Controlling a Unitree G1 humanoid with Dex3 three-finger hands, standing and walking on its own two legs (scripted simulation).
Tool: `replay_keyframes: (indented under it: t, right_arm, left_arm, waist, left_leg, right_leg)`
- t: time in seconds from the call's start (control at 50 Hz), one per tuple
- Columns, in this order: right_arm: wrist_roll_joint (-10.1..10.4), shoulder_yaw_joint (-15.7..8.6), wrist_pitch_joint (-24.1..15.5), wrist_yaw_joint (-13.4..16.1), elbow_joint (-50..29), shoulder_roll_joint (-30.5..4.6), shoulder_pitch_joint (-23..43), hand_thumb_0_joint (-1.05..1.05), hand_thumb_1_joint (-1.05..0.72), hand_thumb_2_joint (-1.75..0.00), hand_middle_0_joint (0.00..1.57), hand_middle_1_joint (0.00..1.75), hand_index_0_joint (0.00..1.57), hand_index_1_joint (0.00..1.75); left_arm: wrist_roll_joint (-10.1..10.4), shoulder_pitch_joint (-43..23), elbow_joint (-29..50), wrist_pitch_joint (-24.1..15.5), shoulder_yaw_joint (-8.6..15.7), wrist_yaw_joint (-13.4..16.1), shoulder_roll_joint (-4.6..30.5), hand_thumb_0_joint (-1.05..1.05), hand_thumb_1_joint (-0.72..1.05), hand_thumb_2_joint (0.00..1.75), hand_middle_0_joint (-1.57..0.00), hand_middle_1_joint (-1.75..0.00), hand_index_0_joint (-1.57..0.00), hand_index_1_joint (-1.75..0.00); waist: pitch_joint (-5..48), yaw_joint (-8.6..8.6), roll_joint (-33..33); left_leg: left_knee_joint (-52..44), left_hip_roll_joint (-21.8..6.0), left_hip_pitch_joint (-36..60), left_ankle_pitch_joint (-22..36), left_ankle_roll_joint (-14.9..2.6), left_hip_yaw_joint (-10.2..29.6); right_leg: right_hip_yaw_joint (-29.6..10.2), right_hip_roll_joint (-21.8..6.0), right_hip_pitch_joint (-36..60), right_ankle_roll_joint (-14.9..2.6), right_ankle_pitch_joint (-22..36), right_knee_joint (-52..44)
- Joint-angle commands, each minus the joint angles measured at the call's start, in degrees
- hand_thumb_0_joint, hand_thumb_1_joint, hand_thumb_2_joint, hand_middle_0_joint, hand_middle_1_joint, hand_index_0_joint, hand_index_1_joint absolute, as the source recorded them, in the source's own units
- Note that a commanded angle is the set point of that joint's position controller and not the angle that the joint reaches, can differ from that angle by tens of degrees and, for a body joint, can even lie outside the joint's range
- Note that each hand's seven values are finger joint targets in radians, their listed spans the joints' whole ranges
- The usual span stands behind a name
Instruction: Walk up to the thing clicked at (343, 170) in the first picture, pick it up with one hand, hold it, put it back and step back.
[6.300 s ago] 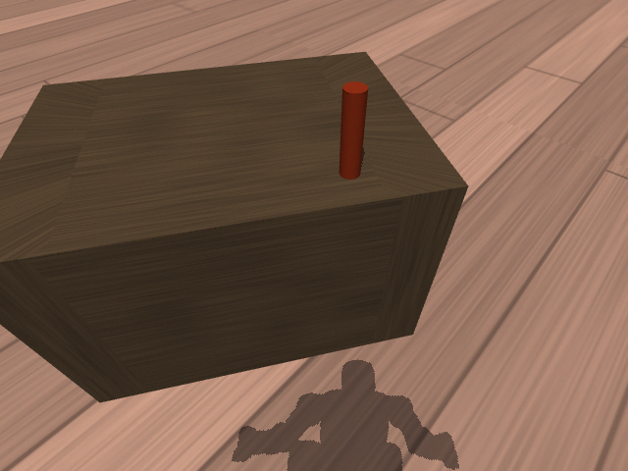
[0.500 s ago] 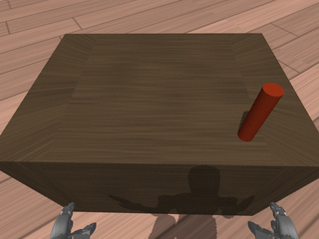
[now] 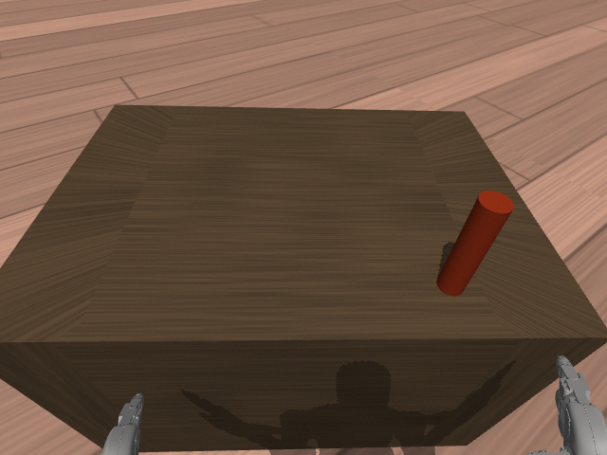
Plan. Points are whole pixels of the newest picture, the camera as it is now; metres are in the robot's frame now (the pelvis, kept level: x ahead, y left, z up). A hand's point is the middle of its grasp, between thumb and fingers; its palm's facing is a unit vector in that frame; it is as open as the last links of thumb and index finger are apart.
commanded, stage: rise first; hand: right
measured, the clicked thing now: (470, 248) +0.44 -0.26 +0.03
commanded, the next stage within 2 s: go down in 1.06 s
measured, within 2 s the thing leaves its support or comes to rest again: neither
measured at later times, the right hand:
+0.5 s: hand (560, 424) +0.17 -0.26 +0.04, palm faces +0.32 +0.87 -0.38, open 17.5 cm
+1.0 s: hand (580, 417) +0.17 -0.27 +0.07, palm faces +0.33 +0.86 -0.40, open 17.4 cm
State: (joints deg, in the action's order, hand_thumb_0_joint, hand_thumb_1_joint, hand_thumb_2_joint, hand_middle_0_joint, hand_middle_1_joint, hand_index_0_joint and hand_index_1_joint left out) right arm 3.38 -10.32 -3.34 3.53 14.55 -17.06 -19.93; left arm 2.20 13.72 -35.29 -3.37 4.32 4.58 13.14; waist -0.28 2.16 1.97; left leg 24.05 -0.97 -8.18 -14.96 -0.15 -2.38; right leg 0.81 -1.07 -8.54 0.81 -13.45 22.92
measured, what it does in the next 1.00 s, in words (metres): stands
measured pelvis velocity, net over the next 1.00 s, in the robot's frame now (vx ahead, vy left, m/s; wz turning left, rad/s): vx -0.02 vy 0.00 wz -0.01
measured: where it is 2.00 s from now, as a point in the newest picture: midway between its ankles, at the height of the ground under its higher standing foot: outside the picture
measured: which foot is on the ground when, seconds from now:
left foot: down 0.00-1.00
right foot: down 0.00-1.00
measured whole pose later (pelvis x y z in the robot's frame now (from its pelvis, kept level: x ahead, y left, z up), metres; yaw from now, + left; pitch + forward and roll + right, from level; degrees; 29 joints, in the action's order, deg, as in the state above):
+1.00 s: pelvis -0.02 +0.00 +0.00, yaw +0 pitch -3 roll +0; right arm 3.1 -15.6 -12.5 1.4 -3.9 -18.2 -26.1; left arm 1.5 13.1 -38.6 -6.2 9.1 3.2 12.9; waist -2.5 3.1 2.5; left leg 23.4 -1.3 -6.6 -13.6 0.0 -2.6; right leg 0.6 -0.7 -7.2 0.5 -12.1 22.4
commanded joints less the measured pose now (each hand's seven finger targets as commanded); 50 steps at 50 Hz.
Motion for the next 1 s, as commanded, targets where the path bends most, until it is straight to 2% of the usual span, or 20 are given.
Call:
replay_keyframes:
  t: [0.0,0.06,0.12,0.18,0.24,0.26,0.42,0.46,0.5,0.54,0.62,0.66,0.68,0.7,0.74,0.8,0.86,0.9,0.92,0.98]
  right_arm:
    - [0.1,-6.7,-4.2,0.5,-14.7,-11.4,3.9,0.00,0.58,-0.04,0.04,0.06,0.05,0.06]
    - [-0.2,-7.6,-5.1,0.6,-16.8,-11.6,2.3,0.00,0.55,-0.04,0.04,0.06,0.05,0.06]
    - [-0.3,-8.3,-6.0,0.7,-19.1,-12.3,2.1,0.00,0.56,-0.04,0.04,0.06,0.05,0.06]
    - [-0.4,-8.0,-6.8,0.3,-20.0,-11.1,-0.5,0.00,0.56,-0.04,0.04,0.06,0.05,0.06]
    - [-0.3,-9.1,-7.2,0.1,-22.5,-11.8,-0.2,0.00,0.55,-0.04,0.04,0.06,0.05,0.06]
    - [-0.3,-9.1,-7.7,0.0,-22.9,-11.5,-0.7,0.00,0.54,-0.04,0.04,0.06,0.05,0.06]
    - [-0.1,-9.8,-9.4,-0.7,-25.8,-11.0,-1.2,0.00,0.53,-0.04,0.05,0.06,0.05,0.06]
    - [-0.1,-10.0,-9.7,-0.6,-26.2,-11.4,-1.0,0.00,0.53,-0.05,0.05,0.06,0.05,0.06]
    - [0.0,-9.9,-10.1,-0.7,-25.6,-11.0,-1.3,0.00,0.52,-0.04,0.05,0.06,0.05,0.06]
    - [-0.2,-10.3,-10.4,-0.6,-27.3,-11.5,-0.5,0.00,0.52,-0.05,0.05,0.06,0.05,0.06]
    - [-0.1,-9.9,-11.4,-0.9,-27.9,-10.9,-0.8,0.00,0.51,-0.05,0.05,0.06,0.05,0.06]
    - [-0.2,-11.7,-11.7,-0.6,-28.0,-12.5,-0.8,0.00,0.52,-0.05,0.05,0.06,0.05,0.06]
    - [-0.1,-10.4,-11.8,-1.0,-27.6,-10.8,-1.2,0.00,0.52,-0.05,0.05,0.06,0.05,0.06]
    - [-0.1,-11.7,-12.1,-0.9,-28.6,-12.4,-0.4,0.00,0.53,-0.05,0.05,0.06,0.05,0.06]
    - [0.1,-11.3,-12.3,-0.9,-28.2,-11.8,-1.3,0.00,0.53,-0.05,0.05,0.06,0.05,0.06]
    - [0.0,-11.3,-12.6,-1.1,-29.0,-11.0,-2.9,0.00,0.54,-0.05,0.05,0.06,0.05,0.06]
    - [0.1,-12.1,-12.7,-1.0,-29.8,-12.0,-2.3,0.00,0.51,-0.06,0.05,0.06,0.05,0.06]
    - [0.0,-11.9,-12.9,-1.2,-30.1,-11.5,-3.0,0.00,0.51,-0.06,0.05,0.06,0.05,0.06]
    - [0.0,-13.2,-12.9,-1.0,-30.0,-12.8,-2.5,0.00,0.51,-0.06,0.05,0.06,0.05,0.06]
    - [0.1,-10.7,-13.2,-1.4,-31.3,-10.5,-2.3,0.00,0.51,-0.06,0.05,0.06,0.05,0.06]
  left_arm:
    - [-0.6,-6.4,8.1,-2.4,4.7,0.5,9.7,0.00,-0.53,0.03,-0.06,-0.05,-0.06,-0.05]
    - [-0.7,-6.8,6.0,-2.4,3.5,0.4,7.4,0.00,-0.54,0.04,-0.06,-0.05,-0.06,-0.05]
    - [-1.0,-7.6,8.5,-2.7,6.2,1.0,10.9,0.00,-0.54,0.04,-0.06,-0.06,-0.06,-0.05]
    - [-0.9,-4.9,4.4,-2.4,3.1,0.4,6.0,0.00,-0.54,0.04,-0.06,-0.05,-0.06,-0.05]
    - [-1.0,-5.2,7.8,-2.9,7.0,0.6,10.6,0.00,-0.54,0.04,-0.06,-0.05,-0.06,-0.05]
    - [-1.0,-4.8,7.1,-2.9,5.2,0.3,8.7,0.00,-0.54,0.04,-0.06,-0.05,-0.06,-0.05]
    - [-0.9,-5.7,6.5,-3.8,5.2,-0.4,7.3,0.00,-0.56,0.05,-0.06,-0.05,-0.05,-0.05]
    - [-0.9,-4.7,7.1,-4.1,7.9,-0.1,9.8,0.00,-0.55,0.05,-0.06,-0.05,-0.05,-0.05]
    - [-0.9,-5.2,6.0,-4.1,5.6,-0.3,7.6,0.00,-0.55,0.05,-0.06,-0.05,-0.05,-0.05]
    - [-1.0,-6.5,7.2,-4.3,7.3,-0.2,8.9,0.00,-0.56,0.06,-0.06,-0.05,-0.05,-0.06]
    - [-0.9,-6.2,5.0,-4.6,5.6,-0.6,6.7,0.00,-0.56,0.06,-0.06,-0.05,-0.05,-0.06]
    - [-1.1,-6.5,7.9,-5.0,7.5,-0.3,9.4,0.00,-0.56,0.06,-0.06,-0.05,-0.05,-0.06]
    - [-1.0,-4.3,5.0,-4.7,6.3,-0.6,7.3,0.00,-0.55,0.06,-0.06,-0.06,-0.05,-0.06]
    - [-0.9,-5.4,6.1,-4.9,6.1,-0.6,7.4,0.00,-0.55,0.05,-0.06,-0.05,-0.05,-0.06]
    - [-1.0,-5.3,5.7,-5.2,7.8,-0.5,9.1,0.00,-0.56,0.06,-0.06,-0.05,-0.05,-0.06]
    - [-0.8,-4.8,4.7,-5.4,5.5,-1.2,6.0,0.00,-0.56,0.06,-0.06,-0.05,-0.05,-0.06]
    - [-1.0,-5.4,6.4,-5.5,9.0,-0.8,9.9,0.00,-0.56,0.07,-0.06,-0.06,-0.05,-0.06]
    - [-0.9,-5.2,4.2,-5.6,6.4,-1.3,6.8,0.00,-0.56,0.07,-0.06,-0.06,-0.05,-0.06]
    - [-0.8,-6.3,5.5,-5.8,8.3,-1.0,8.7,0.00,-0.57,0.08,-0.06,-0.06,-0.05,-0.06]
    - [-0.8,-6.5,5.5,-5.6,5.4,-1.4,6.0,0.00,-0.56,0.07,-0.06,-0.06,-0.06,-0.06]
  waist:
    - [3.7,-0.89,-1.9]
    - [4.1,0.60,-1.7]
    - [6.3,-0.09,-1.8]
    - [3.2,0.91,-0.1]
    - [4.5,-0.42,-1.8]
    - [3.2,0.35,-1.3]
    - [2.0,0.47,-0.7]
    - [2.8,-0.59,-1.3]
    - [1.3,0.02,-1.6]
    - [2.4,-0.11,-0.5]
    - [1.1,0.70,-0.8]
    - [2.8,0.34,-1.3]
    - [1.8,0.17,-0.9]
    - [2.3,0.59,-0.4]
    - [1.5,0.35,-0.3]
    - [1.4,1.27,1.2]
    - [2.7,0.16,-1.2]
    - [2.0,1.18,0.2]
    - [2.2,0.96,0.6]
    - [2.0,0.84,-0.6]
  left_leg:
    - [-3.7,0.1,0.0,14.3,0.60,-0.5]
    - [-3.8,-0.4,0.9,14.8,0.85,-0.4]
    - [-3.4,-0.2,1.9,15.8,0.63,-0.4]
    - [-3.7,-0.2,1.4,14.1,0.42,-0.7]
    - [-3.9,0.2,1.0,12.8,0.34,-1.1]
    - [-4.3,0.0,1.4,12.1,0.40,-1.0]
    - [-4.7,0.1,0.5,9.4,0.12,-1.1]
    - [-4.6,0.2,0.5,10.4,0.13,-1.2]
    - [-4.8,0.1,0.2,10.1,0.24,-1.1]
    - [-4.8,0.0,0.4,9.3,0.10,-1.0]
    - [-5.3,0.0,0.1,6.7,0.10,-1.1]
    - [-5.3,0.0,0.6,7.0,0.11,-1.1]
    - [-5.4,-0.1,0.1,7.0,0.14,-1.0]
    - [-5.2,0.1,0.5,7.7,-0.05,-1.3]
    - [-4.9,0.3,0.2,7.6,-0.11,-1.4]
    - [-4.5,0.5,1.0,8.4,-0.44,-1.6]
    - [-4.8,0.4,1.1,8.7,-0.06,-1.5]
    - [-4.8,0.4,1.1,8.9,-0.21,-1.5]
    - [-4.7,0.4,1.2,9.2,-0.24,-1.5]
    - [-4.8,0.5,1.1,9.3,-0.21,-1.4]
  right_leg:
    - [1.7,1.4,2.0,-2.04,13.0,-2.0]
    - [1.7,1.6,2.0,-2.14,13.4,-1.7]
    - [1.6,1.5,3.6,-2.00,14.7,-1.8]
    - [1.7,1.6,2.2,-1.97,13.5,-2.3]
    - [1.5,1.2,3.0,-1.94,12.4,-2.9]
    - [1.7,1.5,2.5,-1.93,11.7,-2.9]
    - [1.5,1.5,1.7,-2.04,9.4,-3.4]
    - [1.3,1.3,2.9,-2.04,10.3,-3.4]
    - [1.4,1.5,2.1,-2.23,10.0,-3.2]
    - [1.4,1.5,2.6,-2.03,9.1,-3.6]
    - [1.4,1.8,1.4,-2.03,7.0,-3.8]
    - [1.4,1.7,2.2,-2.09,7.5,-3.8]
    - [1.5,1.8,2.2,-2.13,7.4,-3.9]
    - [1.2,1.4,2.2,-2.03,8.2,-4.0]
    - [1.3,1.5,1.9,-1.88,7.9,-4.1]
    - [1.1,1.1,1.3,-1.70,9.0,-4.1]
    - [1.2,1.3,2.1,-1.98,9.2,-3.7]
    - [1.2,1.4,1.6,-1.93,9.5,-3.9]
    - [1.1,1.2,1.6,-1.82,9.8,-3.9]
    - [1.2,1.2,1.8,-1.89,9.9,-3.7]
